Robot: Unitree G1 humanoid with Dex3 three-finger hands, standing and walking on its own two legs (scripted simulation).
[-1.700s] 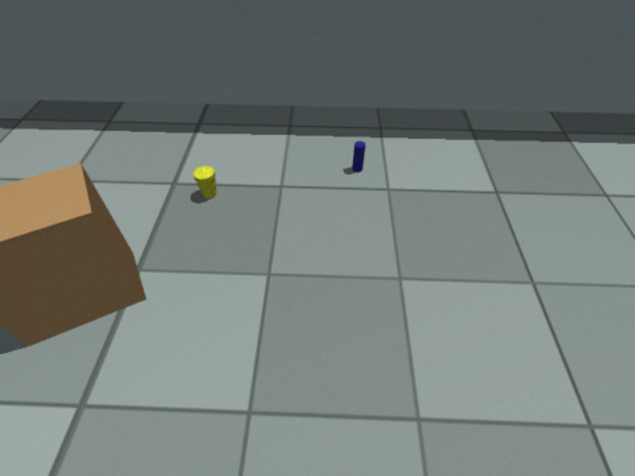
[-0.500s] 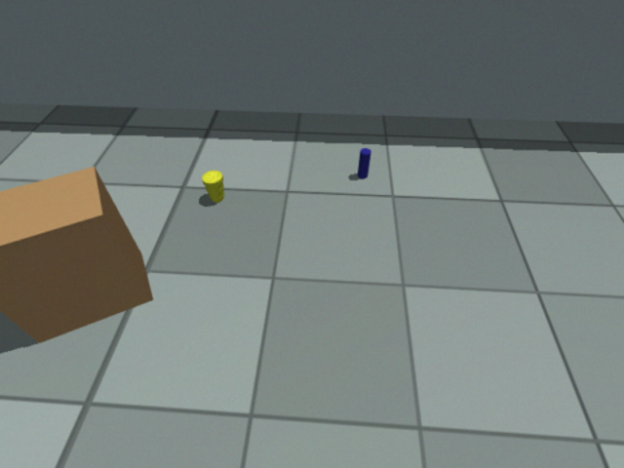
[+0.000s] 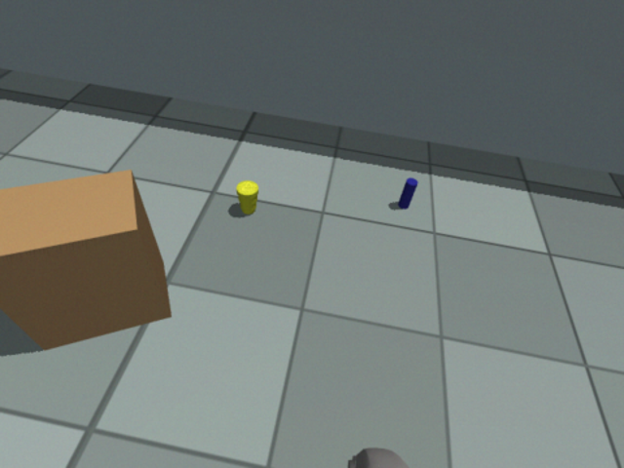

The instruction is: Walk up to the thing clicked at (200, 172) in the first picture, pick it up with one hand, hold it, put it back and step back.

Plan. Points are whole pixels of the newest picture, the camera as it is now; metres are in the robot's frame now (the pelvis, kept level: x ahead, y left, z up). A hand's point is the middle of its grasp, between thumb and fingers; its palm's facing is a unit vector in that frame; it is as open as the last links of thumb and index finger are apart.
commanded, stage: walk up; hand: left
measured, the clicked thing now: (248, 199) +1.28 +0.20 -0.70
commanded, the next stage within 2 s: none
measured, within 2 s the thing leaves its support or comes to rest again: neither
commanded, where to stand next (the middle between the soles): +0.97 -0.04 m, yaw +3 degrees
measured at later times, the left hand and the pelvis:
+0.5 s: hand (172, 350) +0.32 +0.22 -0.12, palm faces +0.06 -0.93 -0.37, open 7.4 cm; pelvis +0.25 -0.05 +0.00, yaw +3 degrees
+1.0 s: hand (176, 266) +0.50 +0.25 -0.15, palm faces +0.01 -0.95 -0.32, open 7.4 cm; pelvis +0.47 -0.02 +0.00, yaw +3 degrees
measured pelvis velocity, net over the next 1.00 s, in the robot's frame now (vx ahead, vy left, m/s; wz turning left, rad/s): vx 0.47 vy -0.02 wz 0.05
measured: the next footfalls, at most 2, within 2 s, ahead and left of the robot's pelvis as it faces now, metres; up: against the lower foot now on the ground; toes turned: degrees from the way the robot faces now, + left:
right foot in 0.26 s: +0.32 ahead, -0.15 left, +0.00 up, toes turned -3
left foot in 0.74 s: +0.53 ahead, +0.10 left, +0.00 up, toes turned +9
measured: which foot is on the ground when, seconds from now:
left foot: down 0.00-0.30, up 0.32-0.72, down 0.74-1.00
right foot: up 0.00-0.24, down 0.26-0.76, up 0.78-1.00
